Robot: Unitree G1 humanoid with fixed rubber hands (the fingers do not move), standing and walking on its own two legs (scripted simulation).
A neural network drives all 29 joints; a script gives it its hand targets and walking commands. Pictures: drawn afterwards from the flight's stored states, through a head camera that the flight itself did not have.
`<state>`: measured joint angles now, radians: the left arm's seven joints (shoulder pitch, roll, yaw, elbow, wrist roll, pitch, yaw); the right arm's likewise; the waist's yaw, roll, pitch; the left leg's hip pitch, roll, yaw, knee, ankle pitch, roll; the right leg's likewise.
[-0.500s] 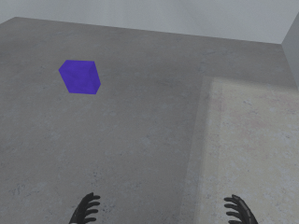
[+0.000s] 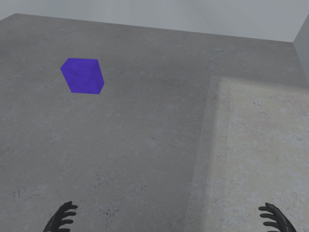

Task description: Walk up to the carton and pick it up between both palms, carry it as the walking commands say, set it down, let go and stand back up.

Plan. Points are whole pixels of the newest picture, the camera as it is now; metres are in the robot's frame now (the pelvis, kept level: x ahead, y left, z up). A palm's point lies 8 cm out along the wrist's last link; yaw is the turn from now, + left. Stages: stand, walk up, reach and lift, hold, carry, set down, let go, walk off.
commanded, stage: stand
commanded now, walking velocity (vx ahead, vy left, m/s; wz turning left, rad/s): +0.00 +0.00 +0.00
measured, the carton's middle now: (84, 76) +1.56 +0.78 -0.61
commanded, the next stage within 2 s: walk up in 0.66 s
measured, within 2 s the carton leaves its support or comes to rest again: neither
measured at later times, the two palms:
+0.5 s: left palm out of the picture +0.12 +0.30 -0.07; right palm out of the picture +0.13 -0.30 -0.07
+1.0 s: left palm out of the picture +0.04 +0.34 -0.08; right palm out of the picture +0.16 -0.27 -0.07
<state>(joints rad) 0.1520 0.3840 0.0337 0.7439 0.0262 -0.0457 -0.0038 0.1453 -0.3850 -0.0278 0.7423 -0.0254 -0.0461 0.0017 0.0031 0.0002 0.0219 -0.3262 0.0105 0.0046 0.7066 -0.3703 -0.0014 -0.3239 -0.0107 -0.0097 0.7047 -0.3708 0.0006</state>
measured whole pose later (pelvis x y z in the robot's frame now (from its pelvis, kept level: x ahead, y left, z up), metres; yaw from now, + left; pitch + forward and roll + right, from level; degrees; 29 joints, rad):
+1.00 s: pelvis +0.00 +0.02 +0.03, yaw +5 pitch -1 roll +1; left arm 0.21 0.37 0.07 0.98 0.03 -0.02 0.04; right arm 0.10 -0.38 -0.07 0.88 -0.03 0.05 0.10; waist 0.01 -0.01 0.03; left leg -0.51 0.04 0.00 1.00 -0.28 -0.03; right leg -0.13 -0.12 -0.12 0.35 -0.20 0.05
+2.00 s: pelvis +0.44 +0.20 +0.03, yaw +21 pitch +0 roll +2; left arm 0.53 0.20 0.05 1.05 0.03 -0.08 0.01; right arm 0.02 -0.25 -0.05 0.90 -0.02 0.02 0.08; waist 0.11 0.03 0.06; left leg -0.63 0.10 0.05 0.86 -0.07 -0.05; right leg -0.04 -0.10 -0.14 0.32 -0.28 0.03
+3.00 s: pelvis +0.88 +0.41 +0.03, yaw +21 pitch +0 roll +2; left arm 0.48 0.19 0.05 1.07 0.03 -0.08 0.01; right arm 0.09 -0.26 -0.04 0.96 -0.02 0.01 0.07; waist 0.09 0.03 0.05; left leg -0.59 0.11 0.06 0.80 -0.10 -0.05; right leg -0.07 -0.11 -0.12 0.31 -0.25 0.04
